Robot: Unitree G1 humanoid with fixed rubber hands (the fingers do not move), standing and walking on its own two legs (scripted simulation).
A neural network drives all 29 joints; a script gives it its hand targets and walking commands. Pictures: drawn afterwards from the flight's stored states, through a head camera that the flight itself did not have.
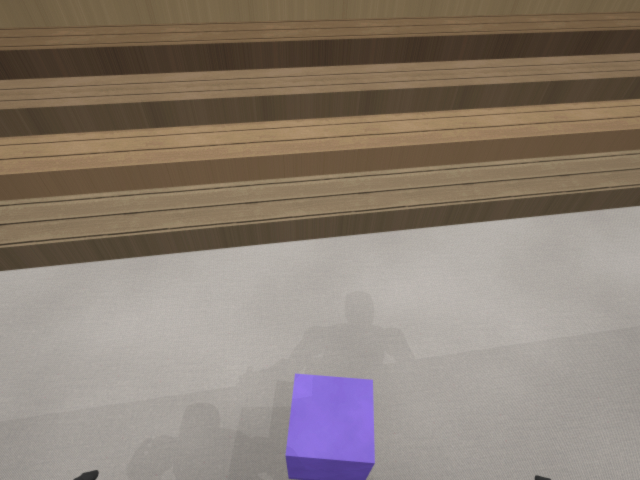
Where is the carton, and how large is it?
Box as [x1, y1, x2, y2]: [285, 374, 374, 479]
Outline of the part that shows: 295,374 285,455 289,478 365,479 374,463 372,380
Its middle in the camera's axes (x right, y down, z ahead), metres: +0.03 +0.51 +1.06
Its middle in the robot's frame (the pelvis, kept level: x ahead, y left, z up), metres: +0.39 -0.04 -0.66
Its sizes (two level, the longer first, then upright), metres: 0.210 0.200 0.250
